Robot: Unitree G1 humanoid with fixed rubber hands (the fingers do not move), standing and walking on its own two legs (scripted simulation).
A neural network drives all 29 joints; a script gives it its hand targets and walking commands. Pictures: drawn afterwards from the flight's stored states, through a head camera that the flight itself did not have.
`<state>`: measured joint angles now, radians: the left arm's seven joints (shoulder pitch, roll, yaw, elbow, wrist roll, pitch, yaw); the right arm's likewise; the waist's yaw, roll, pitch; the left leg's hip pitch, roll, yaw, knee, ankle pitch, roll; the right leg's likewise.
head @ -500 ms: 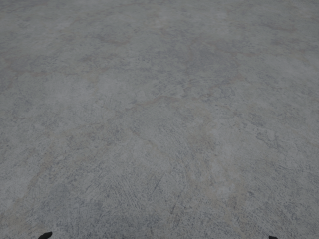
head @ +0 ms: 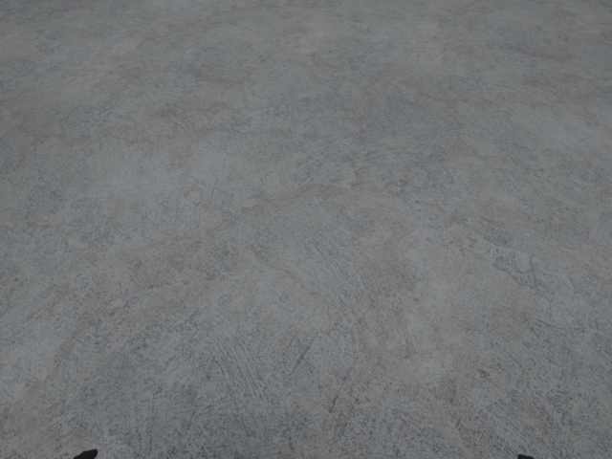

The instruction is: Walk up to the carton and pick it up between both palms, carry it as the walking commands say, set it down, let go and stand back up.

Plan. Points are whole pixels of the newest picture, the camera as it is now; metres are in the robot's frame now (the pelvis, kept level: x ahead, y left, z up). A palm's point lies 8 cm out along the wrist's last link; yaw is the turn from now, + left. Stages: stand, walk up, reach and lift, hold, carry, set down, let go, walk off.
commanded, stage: stand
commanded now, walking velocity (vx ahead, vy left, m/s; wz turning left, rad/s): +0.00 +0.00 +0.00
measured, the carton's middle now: out of the picture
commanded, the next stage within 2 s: walk up in 0.28 s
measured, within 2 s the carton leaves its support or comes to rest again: neither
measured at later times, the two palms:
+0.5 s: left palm out of the picture +0.08 +0.32 -0.10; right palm out of the picture +0.10 -0.31 -0.11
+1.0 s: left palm out of the picture -0.12 +0.43 -0.08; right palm (409, 372) +0.26 -0.14 -0.09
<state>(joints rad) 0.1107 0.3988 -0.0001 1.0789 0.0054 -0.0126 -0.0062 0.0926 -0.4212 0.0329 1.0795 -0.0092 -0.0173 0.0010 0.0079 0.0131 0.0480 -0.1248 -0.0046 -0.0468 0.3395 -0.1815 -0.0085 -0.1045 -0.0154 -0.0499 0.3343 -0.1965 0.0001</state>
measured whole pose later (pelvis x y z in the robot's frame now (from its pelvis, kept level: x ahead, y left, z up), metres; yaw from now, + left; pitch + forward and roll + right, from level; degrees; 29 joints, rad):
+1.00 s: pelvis -0.01 +0.07 -0.01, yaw +32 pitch +1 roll +1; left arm 0.23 0.50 0.07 0.86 0.01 -0.03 0.02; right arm 0.20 -0.48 -0.07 0.65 -0.08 0.07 0.13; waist -0.04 0.01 0.01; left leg -0.45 -0.13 -0.12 0.61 -0.23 0.00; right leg -0.31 -0.04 -0.09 0.55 -0.24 -0.05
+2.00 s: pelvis -0.05 +0.32 -0.02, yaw +97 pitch +0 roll +1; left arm 0.30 0.51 0.08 0.87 0.03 -0.12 0.01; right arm 0.15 -0.50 -0.09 0.73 -0.05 0.05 0.15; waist -0.02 0.05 0.00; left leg -0.44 -0.10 -0.12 0.79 -0.34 0.02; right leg -0.32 -0.11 -0.13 0.61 -0.26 0.00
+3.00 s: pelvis -0.33 +0.69 -0.03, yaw +135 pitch +0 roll +2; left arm 0.30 0.51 0.03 0.83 0.00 -0.11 -0.03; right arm 0.14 -0.49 -0.07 0.80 0.01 -0.05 0.09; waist 0.02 -0.01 0.05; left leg -0.36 -0.06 0.02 0.62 -0.26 0.05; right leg -0.47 -0.19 -0.05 0.97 -0.41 -0.02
